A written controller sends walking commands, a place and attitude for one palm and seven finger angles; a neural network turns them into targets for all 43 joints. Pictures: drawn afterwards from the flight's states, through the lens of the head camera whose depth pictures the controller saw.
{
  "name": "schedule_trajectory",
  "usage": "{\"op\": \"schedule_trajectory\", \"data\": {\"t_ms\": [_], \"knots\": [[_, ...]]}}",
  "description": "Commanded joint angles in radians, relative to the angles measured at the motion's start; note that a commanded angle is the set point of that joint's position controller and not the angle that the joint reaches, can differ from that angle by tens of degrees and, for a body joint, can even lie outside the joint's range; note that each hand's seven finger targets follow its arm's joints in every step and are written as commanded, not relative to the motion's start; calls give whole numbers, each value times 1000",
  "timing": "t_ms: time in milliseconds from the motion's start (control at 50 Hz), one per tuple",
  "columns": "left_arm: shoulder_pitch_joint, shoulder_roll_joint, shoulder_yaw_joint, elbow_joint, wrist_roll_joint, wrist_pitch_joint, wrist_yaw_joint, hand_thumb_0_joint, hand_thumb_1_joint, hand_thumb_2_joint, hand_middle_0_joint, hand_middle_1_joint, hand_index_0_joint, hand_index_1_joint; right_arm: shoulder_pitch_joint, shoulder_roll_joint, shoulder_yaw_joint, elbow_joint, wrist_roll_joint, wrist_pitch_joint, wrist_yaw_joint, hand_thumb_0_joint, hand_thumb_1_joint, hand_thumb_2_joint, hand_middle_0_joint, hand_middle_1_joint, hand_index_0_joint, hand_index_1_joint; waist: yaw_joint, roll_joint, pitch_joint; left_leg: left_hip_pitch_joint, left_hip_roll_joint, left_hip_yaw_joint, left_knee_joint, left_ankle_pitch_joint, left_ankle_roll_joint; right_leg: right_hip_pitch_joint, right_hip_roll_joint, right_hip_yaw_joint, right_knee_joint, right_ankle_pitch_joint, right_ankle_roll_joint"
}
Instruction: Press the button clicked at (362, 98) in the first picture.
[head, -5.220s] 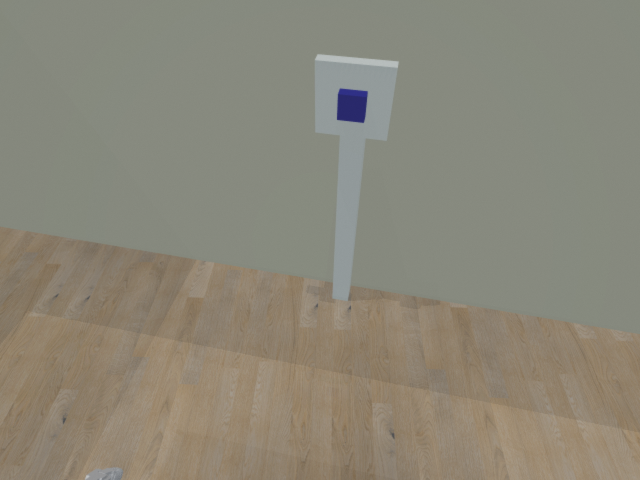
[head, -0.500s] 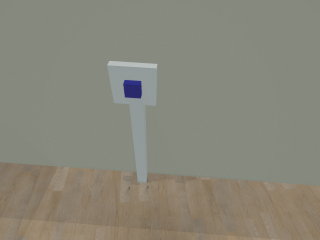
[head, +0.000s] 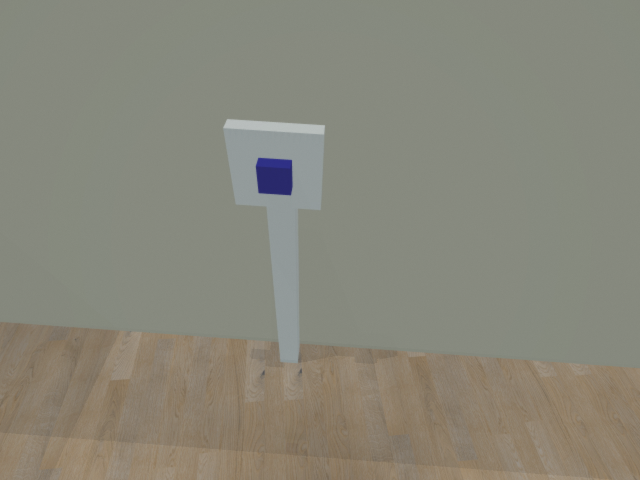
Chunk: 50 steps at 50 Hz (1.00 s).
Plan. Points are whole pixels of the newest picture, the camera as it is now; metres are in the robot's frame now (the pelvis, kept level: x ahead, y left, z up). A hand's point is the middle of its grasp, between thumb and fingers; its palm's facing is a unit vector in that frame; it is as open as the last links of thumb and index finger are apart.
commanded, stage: look again from close up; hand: left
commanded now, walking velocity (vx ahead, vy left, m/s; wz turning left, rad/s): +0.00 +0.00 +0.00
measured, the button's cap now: (275, 175) +0.60 +0.12 +0.05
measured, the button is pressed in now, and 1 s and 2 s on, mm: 0 0 0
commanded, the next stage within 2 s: shuffle to correct the standing spot in 0.32 s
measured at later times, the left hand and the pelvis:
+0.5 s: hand out of the picture -0.02 +0.15 -0.18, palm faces +0.04 -0.99 -0.16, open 7.3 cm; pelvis +0.01 -0.01 +0.00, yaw +0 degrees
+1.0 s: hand out of the picture +0.00 +0.11 -0.19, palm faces +0.12 -0.99 -0.08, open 7.3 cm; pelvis +0.10 -0.02 -0.02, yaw +0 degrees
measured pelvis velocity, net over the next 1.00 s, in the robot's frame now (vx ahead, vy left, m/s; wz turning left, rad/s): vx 0.10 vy -0.02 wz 0.00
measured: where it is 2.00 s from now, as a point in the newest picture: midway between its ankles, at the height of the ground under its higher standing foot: outside the picture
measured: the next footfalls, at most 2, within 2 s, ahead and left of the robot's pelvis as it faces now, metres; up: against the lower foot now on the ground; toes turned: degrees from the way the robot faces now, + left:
right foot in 1.30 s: +0.23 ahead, -0.18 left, +0.00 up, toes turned -7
left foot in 1.64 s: +0.15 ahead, +0.07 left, +0.00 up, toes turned +3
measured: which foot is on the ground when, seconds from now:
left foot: down 0.00-1.00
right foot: down 0.00-0.98, up 1.00-1.00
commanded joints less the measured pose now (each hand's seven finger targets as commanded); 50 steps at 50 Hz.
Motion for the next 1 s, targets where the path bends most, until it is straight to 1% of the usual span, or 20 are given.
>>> {"op": "schedule_trajectory", "data": {"t_ms": [0, 300, 380, 400, 460, 500, 540, 620, 660, 700, 740, 760, 780, 820, 860, 880, 920, 940, 960, 980], "knots": [[97, 71, 11, -18, 0, -9, 3, 0, 900, 900, -200, -300, -200, -300, 59, -106, -18, -30, 1, -10, -9, 0, -900, -900, 200, 300, 200, 300, 1, 17, 100, -39, 125, -160, -163, -190, -19, -50, -58, 74, -79, -40, -37], [91, 79, 11, -15, -2, -11, 2, 0, 900, 900, -200, -300, -200, -300, 56, -105, -14, -26, 1, -11, -9, 0, -900, -900, 200, 300, 200, 300, 1, 21, 104, -22, 121, -146, -157, -162, -23, -52, -63, 83, -94, -39, -39], [85, 81, 10, -14, -2, -11, 1, 0, 900, 900, -200, -300, -200, -300, 62, -103, -14, -24, 2, -10, -9, 0, -900, -900, 200, 300, 200, 300, -1, -4, 106, -18, 119, -141, -149, -150, -24, -55, -63, 87, -98, -46, -39], [83, 79, 10, -14, -3, -11, 1, 0, 900, 900, -200, -300, -200, -300, 61, -103, -13, -23, 1, -10, -9, 0, -900, -900, 200, 300, 200, 300, -1, 14, 107, -18, 119, -141, -151, -155, -25, -57, -63, 87, -98, -49, -39], [98, 67, 11, -5, 0, -6, -3, 0, 900, 900, -200, -300, -200, -300, 77, -98, -16, -11, -3, -6, -11, 0, -900, -900, 200, 300, 200, 300, -2, 10, 92, -15, 128, -153, -157, -282, -19, -59, -47, 72, -82, -161, -38], [105, 62, 18, -10, 5, 0, -8, 0, 900, 900, -200, -300, -200, -300, 74, -107, -24, -16, -7, 0, -12, 0, -900, -900, 200, 300, 200, 300, 0, 34, 117, -50, 143, -174, -178, -397, -8, -86, -29, 60, -53, -247, -41], [118, 57, 24, -12, 9, 5, -14, 0, 900, 900, -200, -300, -200, -300, 70, -114, -31, -23, -9, 3, -12, 0, -900, -900, 200, 300, 200, 300, 7, 55, 161, -101, 161, -198, -203, -484, 6, -104, -13, 42, -20, -279, -43], [141, 42, 31, -17, 8, 2, -24, 0, 900, 900, -200, -300, -200, -300, 77, -120, -39, -30, -9, -4, -16, 0, -900, -900, 200, 300, 200, 300, 12, 62, 149, -100, 182, -209, -187, -467, 27, -92, -6, 31, 23, -223, -56], [152, 45, 34, -15, 8, -3, -26, 0, 900, 900, -200, -300, -200, -300, 79, -111, -41, -36, -8, -8, -16, 0, -900, -900, 200, 300, 200, 300, 13, 30, 145, -106, 171, -194, -145, -438, 27, -84, -17, 57, -1, -234, -66], [170, 59, 38, -14, 6, -7, -26, 0, 900, 900, -200, -300, -200, -300, 68, -88, -38, -48, -8, -10, -15, 0, -900, -900, 200, 300, 200, 300, 21, -30, 172, -144, 129, -141, -53, -382, 12, -81, -52, 136, -66, -293, -88], [200, 87, 48, -5, 1, -12, -20, 0, 900, 900, -200, -300, -200, -300, 59, -48, -28, -62, -8, -13, -12, 0, -900, -900, 200, 300, 200, 300, 29, -153, 173, -217, 60, -32, 130, -259, -13, -16, -124, 260, -156, -357, -134], [228, 102, 54, 4, -1, -13, -15, 0, 900, 900, -200, -300, -200, -300, 35, -37, -25, -74, -8, -12, -10, 0, -900, -900, 200, 300, 200, 300, 35, -203, 173, -263, 45, 7, 243, -230, -20, 11, -179, 336, -215, -376, -166], [238, 102, 58, 6, -2, -18, -12, 0, 900, 900, -200, -300, -200, -300, 5, -39, -26, -91, -11, -14, -7, 0, -900, -900, 200, 300, 200, 300, 41, -189, 176, -307, 57, 1, 339, -247, -20, 35, -217, 374, -242, -310, -199], [230, 94, 61, 9, 6, -29, -9, 0, 900, 900, -200, -300, -200, -300, -33, -40, -30, -112, -9, -25, -3, 0, -900, -900, 200, 300, 200, 300, 35, -79, 152, -355, 83, -18, 431, -289, -20, 92, -250, 353, -212, -88, -248], [200, 95, 62, 11, 10, -33, -9, 0, 900, 900, -200, -300, -200, -300, -28, -25, -32, -112, -5, -32, 0, 0, -900, -900, 200, 300, 200, 300, 20, -59, 115, -301, 88, -2, 356, -283, -20, 115, -225, 268, -149, 86, -248], [180, 96, 61, 9, 9, -31, -10, 0, 900, 900, -200, -300, -200, -300, -7, -19, -29, -104, -4, -35, -2, 0, -900, -900, 200, 300, 200, 300, 4, -71, 105, -223, 86, 9, 278, -240, -20, 79, -205, 229, -114, 114, -234], [140, 83, 55, 8, 0, -22, -18, 0, 900, 900, -200, -300, -200, -300, 97, -17, -26, -61, -6, -43, -10, 0, -900, -900, 200, 300, 200, 300, -44, -62, 77, 31, 60, 46, 64, -89, -20, -52, -109, 120, -1, 80, -164], [146, 48, 49, 4, -3, -17, -24, 0, 900, 900, -200, -300, -200, -300, 180, -80, -38, -24, -10, -48, -21, 0, -900, -900, 200, 300, 200, 300, -69, 52, 61, 197, 155, -97, -19, -82, 18, -192, -40, 64, 165, 34, -116], [147, 9, 42, -17, 0, -15, -30, 0, 900, 900, -200, -300, -200, -300, 277, -177, -61, 2, -16, -47, -30, 0, -900, -900, 200, 300, 200, 300, -88, 247, 17, 311, 385, -385, -123, -28, 118, -350, 34, -36, 390, -181, -59], [66, 31, 40, -47, 13, -7, -25, 0, 900, 900, -200, -300, -200, -300, 288, -182, -54, 14, -17, -38, -38, 0, -900, -900, 200, 300, 200, 300, -97, 241, 96, 240, 460, -436, -191, 115, 155, -400, 31, -19, 564, -349, -57]]}}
